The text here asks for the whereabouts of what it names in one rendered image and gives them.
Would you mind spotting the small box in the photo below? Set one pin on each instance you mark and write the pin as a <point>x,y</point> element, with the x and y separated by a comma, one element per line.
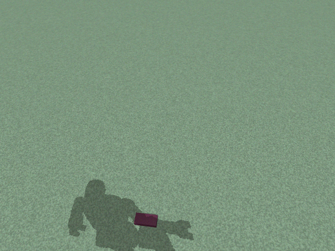
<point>146,219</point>

